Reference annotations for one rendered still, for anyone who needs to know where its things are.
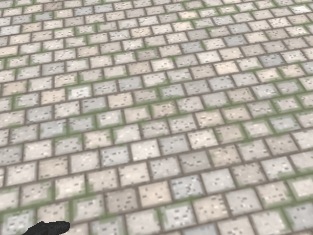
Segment robot left hand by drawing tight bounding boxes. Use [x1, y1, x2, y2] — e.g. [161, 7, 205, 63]
[22, 221, 70, 235]

